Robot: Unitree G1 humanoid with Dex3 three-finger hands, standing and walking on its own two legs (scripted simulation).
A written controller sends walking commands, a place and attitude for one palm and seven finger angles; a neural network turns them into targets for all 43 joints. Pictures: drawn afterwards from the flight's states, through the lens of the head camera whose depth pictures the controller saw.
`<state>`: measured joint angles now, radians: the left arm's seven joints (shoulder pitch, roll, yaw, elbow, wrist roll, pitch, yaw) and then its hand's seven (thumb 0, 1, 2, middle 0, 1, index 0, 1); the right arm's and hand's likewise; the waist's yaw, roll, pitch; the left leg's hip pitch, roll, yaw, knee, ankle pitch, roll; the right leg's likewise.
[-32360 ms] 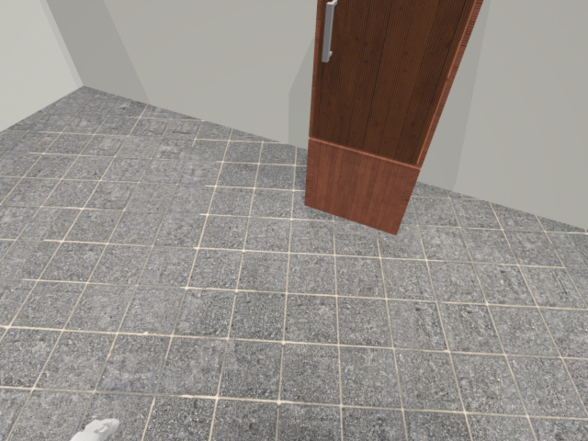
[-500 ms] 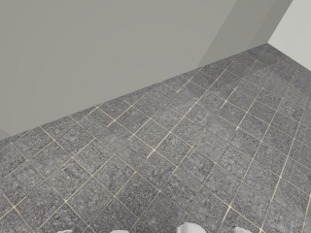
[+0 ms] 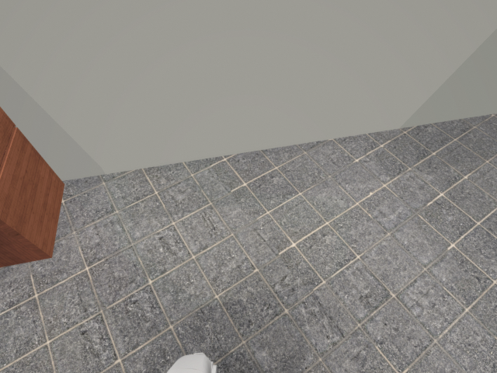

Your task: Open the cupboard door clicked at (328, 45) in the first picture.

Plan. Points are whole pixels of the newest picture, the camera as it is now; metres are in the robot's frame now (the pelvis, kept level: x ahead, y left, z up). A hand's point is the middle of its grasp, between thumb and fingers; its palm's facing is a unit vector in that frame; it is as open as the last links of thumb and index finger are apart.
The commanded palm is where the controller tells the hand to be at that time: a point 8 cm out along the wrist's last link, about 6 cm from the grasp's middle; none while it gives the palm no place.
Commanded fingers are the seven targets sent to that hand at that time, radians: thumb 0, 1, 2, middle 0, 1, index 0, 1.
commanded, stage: turn to face it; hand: left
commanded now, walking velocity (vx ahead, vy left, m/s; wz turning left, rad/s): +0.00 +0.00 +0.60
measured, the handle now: out of the picture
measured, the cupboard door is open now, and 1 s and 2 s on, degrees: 44 44 44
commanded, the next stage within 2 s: take the last steps up to it in 1.62 s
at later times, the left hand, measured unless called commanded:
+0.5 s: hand out of the picture +0.07 +0.23 -0.16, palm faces +0.28 -0.92 -0.29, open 7.4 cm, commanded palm none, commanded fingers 0.00 0.90 0.90 -0.20 -0.30 -0.20 -0.30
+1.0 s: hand out of the picture -0.07 +0.20 -0.19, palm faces +0.59 -0.77 -0.25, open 7.4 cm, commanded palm none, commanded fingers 0.00 0.90 0.90 -0.20 -0.30 -0.20 -0.30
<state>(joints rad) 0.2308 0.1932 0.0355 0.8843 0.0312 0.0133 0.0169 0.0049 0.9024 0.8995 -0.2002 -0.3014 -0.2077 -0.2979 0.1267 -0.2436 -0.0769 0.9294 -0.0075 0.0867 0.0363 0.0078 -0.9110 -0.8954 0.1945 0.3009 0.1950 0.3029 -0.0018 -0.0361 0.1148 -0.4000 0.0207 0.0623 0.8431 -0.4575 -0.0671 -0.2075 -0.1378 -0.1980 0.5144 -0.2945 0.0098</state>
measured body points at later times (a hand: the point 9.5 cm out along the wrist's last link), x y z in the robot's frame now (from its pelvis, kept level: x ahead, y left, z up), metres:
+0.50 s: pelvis +0.02 -0.01 -0.01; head +0.06 +0.00 +0.44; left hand +0.06 +0.28 -0.13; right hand +0.14 -0.24 -0.16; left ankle +0.00 +0.12 -0.74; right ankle +0.04 -0.14 -0.74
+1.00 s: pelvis +0.02 +0.00 -0.01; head +0.04 +0.04 +0.43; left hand -0.10 +0.24 -0.17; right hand +0.27 -0.15 -0.13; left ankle -0.02 +0.09 -0.74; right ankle +0.06 -0.14 -0.68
